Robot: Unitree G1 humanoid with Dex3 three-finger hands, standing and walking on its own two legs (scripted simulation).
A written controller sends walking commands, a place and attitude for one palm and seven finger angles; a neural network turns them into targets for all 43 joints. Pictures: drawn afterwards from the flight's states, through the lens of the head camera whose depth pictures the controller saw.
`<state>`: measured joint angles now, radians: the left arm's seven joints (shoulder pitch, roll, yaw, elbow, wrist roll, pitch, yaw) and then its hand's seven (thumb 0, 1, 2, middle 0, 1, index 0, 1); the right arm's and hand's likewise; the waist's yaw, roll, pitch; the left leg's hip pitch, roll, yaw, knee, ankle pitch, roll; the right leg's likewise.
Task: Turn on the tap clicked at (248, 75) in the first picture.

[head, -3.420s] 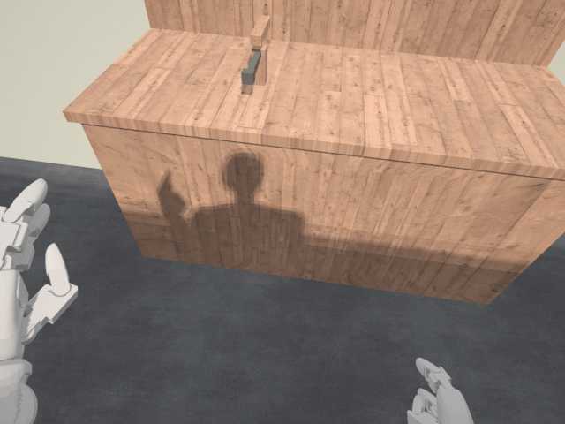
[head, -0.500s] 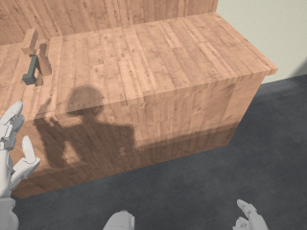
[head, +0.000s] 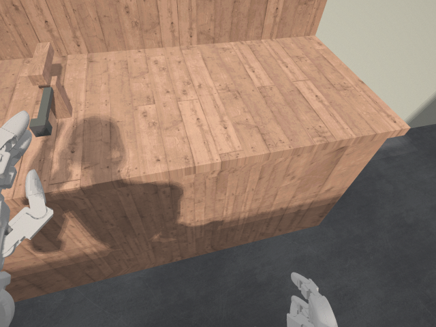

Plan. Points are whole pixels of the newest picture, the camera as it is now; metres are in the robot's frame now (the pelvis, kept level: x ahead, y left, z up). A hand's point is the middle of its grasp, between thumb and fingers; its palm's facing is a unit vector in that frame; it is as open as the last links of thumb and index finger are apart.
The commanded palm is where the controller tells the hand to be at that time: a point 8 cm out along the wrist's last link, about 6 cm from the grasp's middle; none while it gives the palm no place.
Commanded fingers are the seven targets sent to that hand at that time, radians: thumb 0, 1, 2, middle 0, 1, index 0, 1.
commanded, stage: come to a stop and stand still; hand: left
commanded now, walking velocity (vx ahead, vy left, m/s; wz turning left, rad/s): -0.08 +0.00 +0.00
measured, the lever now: (41, 127) +0.45 +0.39 +0.08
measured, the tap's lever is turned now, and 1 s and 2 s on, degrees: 0 0 0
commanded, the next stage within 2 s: look again from close up in 2.00 s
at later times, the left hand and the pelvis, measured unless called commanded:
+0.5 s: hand (66, 255) +0.17 +0.19 +0.17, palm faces +0.41 -0.83 -0.38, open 7.4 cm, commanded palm +0.12 +0.23 +0.18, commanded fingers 0.00 0.90 0.90 -0.20 -0.30 -0.20 -0.30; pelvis -0.04 -0.05 -0.01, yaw +0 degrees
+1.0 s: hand (39, 288) +0.14 +0.21 +0.16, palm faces +0.40 -0.83 -0.40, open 7.4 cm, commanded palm +0.09 +0.25 +0.18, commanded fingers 0.00 0.90 0.90 -0.20 -0.30 -0.20 -0.30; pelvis -0.07 -0.03 +0.00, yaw +0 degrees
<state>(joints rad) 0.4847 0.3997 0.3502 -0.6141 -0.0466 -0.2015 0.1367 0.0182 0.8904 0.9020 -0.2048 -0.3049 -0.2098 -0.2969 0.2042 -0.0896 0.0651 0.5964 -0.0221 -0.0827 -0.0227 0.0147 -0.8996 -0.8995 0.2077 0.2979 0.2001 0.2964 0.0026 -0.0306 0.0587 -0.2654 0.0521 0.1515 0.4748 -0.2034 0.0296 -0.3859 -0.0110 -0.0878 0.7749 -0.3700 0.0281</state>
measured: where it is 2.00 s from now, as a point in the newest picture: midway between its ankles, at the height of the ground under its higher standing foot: outside the picture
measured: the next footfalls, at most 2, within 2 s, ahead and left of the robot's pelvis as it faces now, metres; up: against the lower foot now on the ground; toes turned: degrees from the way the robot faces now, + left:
right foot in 0.12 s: +0.07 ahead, -0.09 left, +0.00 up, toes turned -1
left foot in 0.46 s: +0.00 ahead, +0.08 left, +0.00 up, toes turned +2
